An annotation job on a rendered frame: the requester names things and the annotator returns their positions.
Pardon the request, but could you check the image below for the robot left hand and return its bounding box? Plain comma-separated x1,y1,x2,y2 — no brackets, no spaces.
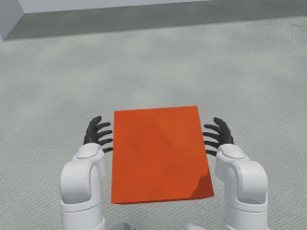
83,116,113,153

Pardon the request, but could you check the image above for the robot right hand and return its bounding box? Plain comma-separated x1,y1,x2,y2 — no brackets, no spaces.
202,117,234,157

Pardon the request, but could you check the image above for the robot right forearm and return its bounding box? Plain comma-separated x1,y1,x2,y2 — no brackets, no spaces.
214,144,271,230

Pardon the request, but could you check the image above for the carton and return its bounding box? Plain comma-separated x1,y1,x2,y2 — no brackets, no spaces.
110,105,214,205

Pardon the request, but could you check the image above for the robot left forearm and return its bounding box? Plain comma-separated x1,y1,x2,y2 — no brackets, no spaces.
59,143,107,230

